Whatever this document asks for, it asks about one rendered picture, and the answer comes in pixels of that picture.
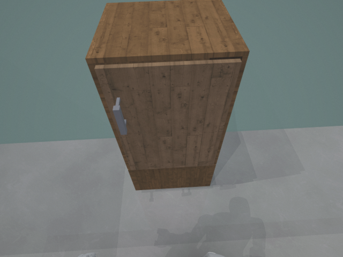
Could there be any handle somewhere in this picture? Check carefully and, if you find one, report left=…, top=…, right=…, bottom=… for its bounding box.
left=113, top=97, right=127, bottom=135

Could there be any cupboard door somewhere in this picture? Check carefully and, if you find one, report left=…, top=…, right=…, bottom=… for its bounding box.
left=94, top=58, right=242, bottom=170

